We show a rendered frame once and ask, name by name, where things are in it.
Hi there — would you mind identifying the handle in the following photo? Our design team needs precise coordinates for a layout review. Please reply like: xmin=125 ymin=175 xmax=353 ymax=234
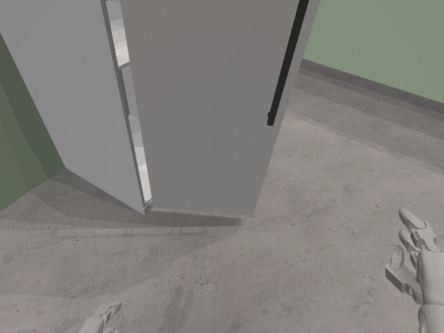
xmin=267 ymin=0 xmax=309 ymax=126

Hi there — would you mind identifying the right robot forearm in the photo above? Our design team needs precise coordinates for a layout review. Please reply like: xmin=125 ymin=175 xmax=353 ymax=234
xmin=418 ymin=304 xmax=444 ymax=333

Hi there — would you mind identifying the left robot hand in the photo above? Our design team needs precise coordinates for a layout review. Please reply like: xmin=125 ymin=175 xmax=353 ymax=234
xmin=77 ymin=301 xmax=122 ymax=333

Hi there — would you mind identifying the right robot hand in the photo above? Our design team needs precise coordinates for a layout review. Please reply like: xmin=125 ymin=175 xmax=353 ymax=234
xmin=385 ymin=207 xmax=444 ymax=306

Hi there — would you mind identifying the fridge door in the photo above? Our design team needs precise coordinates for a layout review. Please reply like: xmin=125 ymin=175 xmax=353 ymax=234
xmin=120 ymin=0 xmax=321 ymax=216

